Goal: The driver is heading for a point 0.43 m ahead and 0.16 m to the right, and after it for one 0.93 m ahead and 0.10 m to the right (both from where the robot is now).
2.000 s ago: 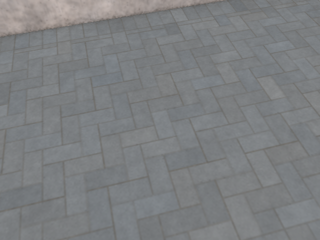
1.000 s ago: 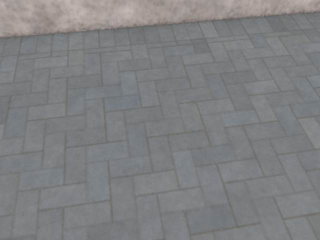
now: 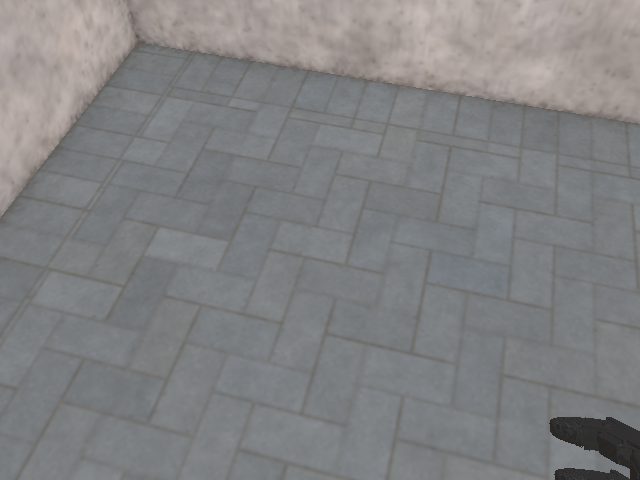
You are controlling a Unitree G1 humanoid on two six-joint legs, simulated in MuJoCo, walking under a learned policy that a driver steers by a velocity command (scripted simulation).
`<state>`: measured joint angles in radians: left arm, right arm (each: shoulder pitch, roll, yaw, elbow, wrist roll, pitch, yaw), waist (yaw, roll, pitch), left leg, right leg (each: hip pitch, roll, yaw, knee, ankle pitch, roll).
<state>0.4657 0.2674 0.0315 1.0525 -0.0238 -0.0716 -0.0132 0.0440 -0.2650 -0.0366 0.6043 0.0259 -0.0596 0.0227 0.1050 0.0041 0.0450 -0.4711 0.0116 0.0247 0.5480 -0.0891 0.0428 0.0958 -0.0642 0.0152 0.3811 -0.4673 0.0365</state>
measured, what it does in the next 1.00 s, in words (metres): walks ahead, turning right: right foot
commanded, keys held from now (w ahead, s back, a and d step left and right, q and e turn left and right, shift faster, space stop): w+e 0.54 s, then e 0.16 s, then q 0.30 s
